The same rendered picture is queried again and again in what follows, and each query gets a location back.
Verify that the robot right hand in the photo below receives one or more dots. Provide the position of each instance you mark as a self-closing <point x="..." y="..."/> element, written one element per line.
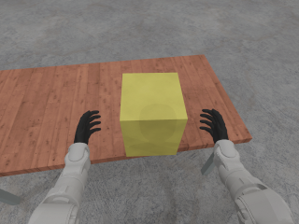
<point x="217" y="125"/>

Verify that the right robot forearm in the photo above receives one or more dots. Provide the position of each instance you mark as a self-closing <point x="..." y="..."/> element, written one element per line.
<point x="233" y="174"/>

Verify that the right robot upper arm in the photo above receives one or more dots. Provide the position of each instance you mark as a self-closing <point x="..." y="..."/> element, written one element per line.
<point x="262" y="207"/>

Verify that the carton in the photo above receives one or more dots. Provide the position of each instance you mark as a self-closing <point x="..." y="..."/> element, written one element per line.
<point x="153" y="115"/>

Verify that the left robot upper arm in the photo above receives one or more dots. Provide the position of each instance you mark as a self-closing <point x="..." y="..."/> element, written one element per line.
<point x="56" y="213"/>

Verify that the table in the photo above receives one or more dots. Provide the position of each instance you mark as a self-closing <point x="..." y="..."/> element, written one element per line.
<point x="40" y="109"/>

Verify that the left robot forearm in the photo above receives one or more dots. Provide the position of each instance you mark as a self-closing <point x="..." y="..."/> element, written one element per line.
<point x="72" y="181"/>

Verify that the robot left hand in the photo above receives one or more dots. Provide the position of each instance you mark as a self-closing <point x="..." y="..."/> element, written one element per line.
<point x="83" y="131"/>

